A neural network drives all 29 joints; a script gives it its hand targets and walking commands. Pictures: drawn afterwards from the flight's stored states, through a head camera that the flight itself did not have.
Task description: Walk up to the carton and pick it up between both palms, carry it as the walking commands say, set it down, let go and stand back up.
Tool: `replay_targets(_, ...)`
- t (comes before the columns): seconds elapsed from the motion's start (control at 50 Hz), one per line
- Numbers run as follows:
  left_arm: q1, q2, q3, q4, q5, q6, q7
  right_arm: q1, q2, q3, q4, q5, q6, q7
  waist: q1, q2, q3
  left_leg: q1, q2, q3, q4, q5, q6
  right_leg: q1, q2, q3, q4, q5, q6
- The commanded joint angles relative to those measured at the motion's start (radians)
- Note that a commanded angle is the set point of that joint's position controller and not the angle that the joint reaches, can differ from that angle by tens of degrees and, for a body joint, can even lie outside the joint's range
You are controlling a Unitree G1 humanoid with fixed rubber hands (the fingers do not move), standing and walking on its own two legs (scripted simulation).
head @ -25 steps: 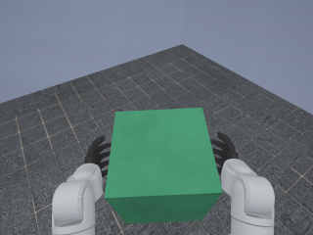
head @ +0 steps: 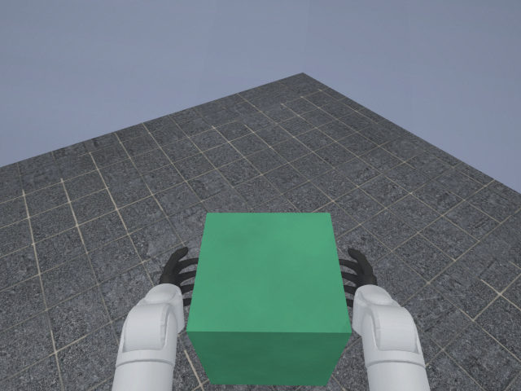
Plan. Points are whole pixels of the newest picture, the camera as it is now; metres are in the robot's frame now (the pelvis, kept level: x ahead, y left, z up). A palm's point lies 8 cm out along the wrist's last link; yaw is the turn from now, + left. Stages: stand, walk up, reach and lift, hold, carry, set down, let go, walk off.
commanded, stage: carry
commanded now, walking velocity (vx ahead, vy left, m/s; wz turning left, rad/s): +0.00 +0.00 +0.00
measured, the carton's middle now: (268, 302) +0.29 +0.00 -0.05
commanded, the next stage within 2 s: hold in 0.76 s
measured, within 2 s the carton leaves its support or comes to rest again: neither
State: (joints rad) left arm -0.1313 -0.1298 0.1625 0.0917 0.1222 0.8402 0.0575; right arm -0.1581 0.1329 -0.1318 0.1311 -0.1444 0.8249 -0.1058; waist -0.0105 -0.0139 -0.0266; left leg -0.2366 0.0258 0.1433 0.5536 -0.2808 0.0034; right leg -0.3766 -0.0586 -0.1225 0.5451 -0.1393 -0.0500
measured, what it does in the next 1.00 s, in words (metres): stands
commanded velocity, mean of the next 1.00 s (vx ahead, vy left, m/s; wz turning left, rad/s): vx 0.00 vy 0.00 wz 0.00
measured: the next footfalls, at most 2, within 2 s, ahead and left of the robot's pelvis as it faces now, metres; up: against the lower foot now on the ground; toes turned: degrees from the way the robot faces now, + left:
none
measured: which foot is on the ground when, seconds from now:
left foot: down 0.00-1.00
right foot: down 0.00-1.00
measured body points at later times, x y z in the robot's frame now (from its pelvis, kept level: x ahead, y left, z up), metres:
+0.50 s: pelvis +0.01 +0.01 +0.00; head +0.00 +0.01 +0.45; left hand +0.30 +0.16 +0.03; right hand +0.30 -0.14 +0.03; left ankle +0.01 +0.11 -0.73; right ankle +0.10 -0.09 -0.73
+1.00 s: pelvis +0.01 +0.01 +0.00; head -0.02 -0.02 +0.45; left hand +0.29 +0.16 +0.03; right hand +0.30 -0.14 +0.02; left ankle +0.01 +0.11 -0.73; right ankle +0.10 -0.09 -0.73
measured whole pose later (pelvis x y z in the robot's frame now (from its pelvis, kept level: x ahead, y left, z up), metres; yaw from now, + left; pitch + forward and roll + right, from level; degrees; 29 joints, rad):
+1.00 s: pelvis +0.01 +0.01 +0.00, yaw +1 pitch -4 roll +1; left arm -0.14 -0.13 0.15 0.18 0.13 0.67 0.03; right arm -0.16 0.13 -0.15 0.11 -0.17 0.75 -0.09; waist -0.02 0.06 0.00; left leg -0.18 0.02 0.13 0.55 -0.30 0.02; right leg -0.30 -0.05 -0.10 0.54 -0.16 -0.03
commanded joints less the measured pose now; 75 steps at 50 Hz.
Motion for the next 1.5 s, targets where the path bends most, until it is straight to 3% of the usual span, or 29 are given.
replay_targets(0.0, -0.669, -0.826, -0.625, -0.174, -0.216, -0.149, -0.226, -0.684, 0.849, 0.657, -0.211, 0.243, -0.135, 0.262, 0.030, -0.009, -0.339, -0.026, 0.072, -0.108, -0.016, -0.051, 0.071, 0.077, -0.143, 0.172, -0.239, -0.237, 0.011)
replay_targets(0.02, -0.650, -0.825, -0.626, -0.155, -0.216, -0.151, -0.231, -0.685, 0.852, 0.666, -0.206, 0.244, -0.140, 0.263, 0.029, -0.037, -0.340, -0.030, 0.074, -0.111, -0.006, -0.059, 0.068, 0.086, -0.143, 0.174, -0.245, -0.219, 0.011)
replay_targets(0.12, -0.597, -0.808, -0.656, -0.169, -0.214, -0.148, -0.236, -0.591, 0.845, 0.670, -0.173, 0.244, -0.135, 0.277, 0.026, 0.013, -0.381, -0.003, 0.083, -0.116, -0.019, 0.009, 0.062, 0.128, -0.150, 0.165, -0.176, -0.025, 0.002)
replay_targets(0.16, -0.576, -0.814, -0.653, -0.139, -0.206, -0.141, -0.243, -0.598, 0.839, 0.672, -0.185, 0.238, -0.131, 0.278, 0.024, -0.020, -0.379, -0.016, 0.090, -0.124, -0.015, 0.000, 0.069, 0.136, -0.144, 0.157, -0.177, -0.041, 0.008)
replay_targets(0.3, -0.568, -0.823, -0.666, -0.166, -0.205, -0.131, -0.251, -0.564, 0.849, 0.658, -0.179, 0.229, -0.117, 0.289, 0.019, 0.007, -0.385, -0.003, 0.093, -0.121, -0.015, 0.051, 0.064, 0.151, -0.144, 0.149, -0.132, 0.066, 0.007)
replay_targets(0.44, -0.568, -0.825, -0.657, -0.174, -0.205, -0.128, -0.250, -0.574, 0.855, 0.655, -0.193, 0.237, -0.114, 0.290, 0.020, -0.009, -0.378, -0.027, 0.092, -0.122, -0.019, 0.031, 0.062, 0.169, -0.140, 0.143, -0.120, 0.057, 0.011)
replay_targets(0.46, -0.576, -0.849, -0.679, -0.222, -0.226, -0.130, -0.250, -0.580, 0.870, 0.674, -0.243, 0.257, -0.116, 0.291, 0.020, 0.004, -0.391, -0.020, 0.091, -0.124, -0.019, 0.036, 0.066, 0.175, -0.144, 0.145, -0.117, 0.068, 0.007)
replay_targets(0.48, -0.565, -0.834, -0.669, -0.225, -0.225, -0.127, -0.247, -0.565, 0.862, 0.666, -0.241, 0.251, -0.111, 0.286, 0.019, -0.016, -0.405, -0.014, 0.091, -0.120, -0.008, 0.035, 0.066, 0.186, -0.144, 0.142, -0.122, 0.065, 0.009)
replay_targets(0.58, -0.534, -0.823, -0.658, -0.187, -0.206, -0.116, -0.245, -0.533, 0.841, 0.641, -0.208, 0.227, -0.103, 0.286, 0.018, 0.007, -0.399, -0.010, 0.090, -0.121, -0.021, 0.041, 0.067, 0.170, -0.142, 0.137, -0.108, 0.063, 0.014)
replay_targets(0.74, -0.536, -0.839, -0.671, -0.199, -0.215, -0.120, -0.247, -0.522, 0.858, 0.656, -0.221, 0.236, -0.105, 0.287, 0.018, -0.005, -0.368, -0.027, 0.089, -0.126, -0.029, 0.003, 0.069, 0.150, -0.142, 0.145, -0.144, -0.027, 0.014)
replay_targets(0.76, -0.565, -0.831, -0.638, -0.082, -0.165, -0.167, -0.240, -0.423, 0.808, 0.569, -0.130, 0.168, -0.120, 0.274, -0.009, 0.194, -0.301, -0.131, -0.060, -0.290, -0.160, 0.020, 0.056, 0.546, 0.136, 0.193, -0.050, 0.067, 0.006)
replay_targets(0.78, -0.550, -0.823, -0.637, -0.104, -0.179, -0.176, -0.245, -0.457, 0.823, 0.617, -0.199, 0.193, -0.136, 0.266, 0.023, 0.191, -0.348, -0.155, -0.050, -0.293, -0.170, 0.121, 0.061, 0.639, 0.129, 0.211, -0.030, 0.171, 0.007)
replay_targets(0.8, -0.570, -0.820, -0.647, -0.141, -0.176, -0.190, -0.251, -0.463, 0.862, 0.639, -0.207, 0.199, -0.134, 0.266, 0.043, 0.168, -0.352, -0.158, -0.057, -0.281, -0.161, 0.179, 0.060, 0.628, 0.126, 0.218, -0.041, 0.188, 0.010)
replay_targets(0.84, -0.600, -0.816, -0.672, -0.141, -0.187, -0.203, -0.259, -0.474, 0.863, 0.619, -0.232, 0.186, -0.133, 0.258, -0.009, 0.121, -0.367, -0.153, -0.057, -0.288, -0.153, 0.192, 0.057, 0.612, 0.116, 0.232, -0.064, 0.186, 0.012)
replay_targets(0.86, -0.518, -0.959, -0.698, -0.066, -0.231, -0.194, -0.279, -0.434, 0.917, 0.534, -0.234, 0.185, -0.119, 0.254, -0.154, 0.002, -0.392, -0.093, -0.100, -0.280, -0.156, 0.147, 0.061, 0.603, 0.114, 0.221, -0.057, 0.320, 0.023)
replay_targets(0.92, -0.543, -0.907, -0.595, 0.017, -0.209, -0.211, -0.295, -0.468, 0.860, 0.487, -0.175, 0.134, -0.108, 0.242, -0.134, -0.077, -0.249, -0.174, -0.088, -0.305, -0.183, 0.035, 0.079, 0.575, 0.111, 0.202, -0.062, 0.198, 0.039)
replay_targets(0.98, -0.629, -0.866, -0.516, 0.043, -0.180, -0.241, -0.302, -0.530, 0.892, 0.468, -0.072, 0.130, -0.117, 0.255, -0.097, -0.070, -0.203, -0.199, -0.082, -0.290, -0.173, -0.034, 0.093, 0.536, 0.108, 0.207, -0.069, 0.056, 0.039)
replay_targets(1.04, -0.669, -0.890, -0.432, 0.142, -0.124, -0.269, -0.305, -0.620, 0.905, 0.442, -0.003, 0.126, -0.150, 0.275, -0.049, 0.008, -0.167, -0.241, -0.072, -0.287, -0.172, -0.100, 0.105, 0.514, 0.113, 0.202, -0.052, -0.038, 0.033)
replay_targets(1.14, -0.818, -0.961, -0.392, 0.268, -0.085, -0.357, -0.334, -0.795, 1.010, 0.438, 0.073, 0.140, -0.249, 0.305, -0.001, 0.044, -0.202, -0.332, -0.064, -0.280, -0.131, -0.180, 0.115, 0.502, 0.119, 0.223, -0.007, -0.114, 0.036)
replay_targets(1.18, -0.835, -0.963, -0.341, 0.346, -0.053, -0.389, -0.347, -0.811, 1.001, 0.393, 0.129, 0.098, -0.279, 0.302, -0.027, 0.034, -0.194, -0.375, -0.070, -0.279, -0.104, -0.200, 0.121, 0.503, 0.116, 0.236, -0.001, -0.153, 0.036)
replay_targets(1.2, -0.863, -0.967, -0.341, 0.362, -0.056, -0.409, -0.356, -0.855, 1.024, 0.398, 0.129, 0.102, -0.296, 0.304, -0.011, 0.000, -0.227, -0.362, -0.065, -0.286, -0.098, -0.208, 0.125, 0.497, 0.116, 0.239, -0.001, -0.173, 0.042)
replay_targets(1.24, -0.847, -0.953, -0.315, 0.404, -0.029, -0.430, -0.362, -0.839, 1.016, 0.366, 0.174, 0.076, -0.321, 0.299, -0.023, 0.015, -0.229, -0.356, -0.069, -0.287, -0.081, -0.186, 0.124, 0.466, 0.112, 0.244, 0.002, -0.162, 0.037)
replay_targets(1.26, -0.845, -0.930, -0.280, 0.421, -0.012, -0.443, -0.362, -0.850, 1.029, 0.360, 0.182, 0.069, -0.329, 0.299, -0.018, -0.029, -0.233, -0.350, -0.074, -0.280, -0.061, -0.177, 0.126, 0.452, 0.110, 0.249, -0.005, -0.182, 0.044)
replay_targets(1.3, -0.837, -0.890, -0.238, 0.462, 0.018, -0.460, -0.369, -0.834, 1.036, 0.325, 0.230, 0.044, -0.347, 0.290, -0.022, -0.047, -0.211, -0.385, -0.088, -0.275, -0.022, -0.156, 0.125, 0.425, 0.091, 0.285, -0.017, -0.222, 0.041)
replay_targets(1.34, -0.801, -0.873, -0.224, 0.492, 0.041, -0.471, -0.371, -0.788, 1.013, 0.290, 0.267, 0.017, -0.368, 0.277, -0.046, -0.036, -0.216, -0.398, -0.096, -0.275, -0.007, -0.124, 0.120, 0.411, 0.081, 0.297, -0.018, -0.181, 0.037)
replay_targets(1.4, -0.795, -0.836, -0.204, 0.501, 0.064, -0.504, -0.377, -0.748, 1.007, 0.269, 0.297, -0.007, -0.400, 0.259, -0.049, -0.038, -0.269, -0.456, -0.101, -0.281, 0.023, -0.081, 0.123, 0.418, 0.067, 0.313, 0.012, -0.088, 0.039)
replay_targets(1.44, -0.762, -0.832, -0.212, 0.506, 0.080, -0.525, -0.370, -0.689, 0.981, 0.231, 0.321, -0.037, -0.427, 0.250, -0.071, -0.019, -0.278, -0.460, -0.099, -0.284, 0.019, -0.043, 0.124, 0.407, 0.076, 0.297, 0.036, 0.030, 0.033)
replay_targets(1.46, -0.769, -0.837, -0.218, 0.497, 0.078, -0.542, -0.367, -0.700, 0.970, 0.248, 0.306, -0.036, -0.448, 0.247, -0.065, -0.022, -0.309, -0.467, -0.106, -0.280, 0.037, -0.023, 0.120, 0.410, 0.076, 0.301, 0.051, 0.075, 0.030)
replay_targets(1.48, -0.773, -0.825, -0.230, 0.495, 0.081, -0.557, -0.362, -0.664, 0.974, 0.237, 0.320, -0.050, -0.463, 0.241, -0.089, -0.018, -0.322, -0.478, -0.105, -0.283, 0.040, -0.015, 0.123, 0.386, 0.079, 0.291, 0.064, 0.126, 0.030)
